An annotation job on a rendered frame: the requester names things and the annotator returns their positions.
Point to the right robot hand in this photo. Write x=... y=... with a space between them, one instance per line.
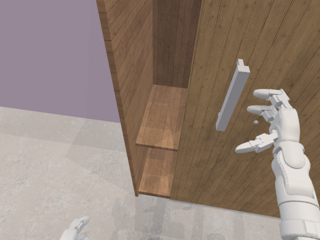
x=285 y=121

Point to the wardrobe door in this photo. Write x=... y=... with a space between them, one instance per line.
x=279 y=40

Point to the handle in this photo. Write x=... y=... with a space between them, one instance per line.
x=237 y=84

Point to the robot right forearm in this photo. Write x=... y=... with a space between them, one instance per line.
x=296 y=197

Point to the left robot hand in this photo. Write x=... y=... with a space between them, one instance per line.
x=75 y=228

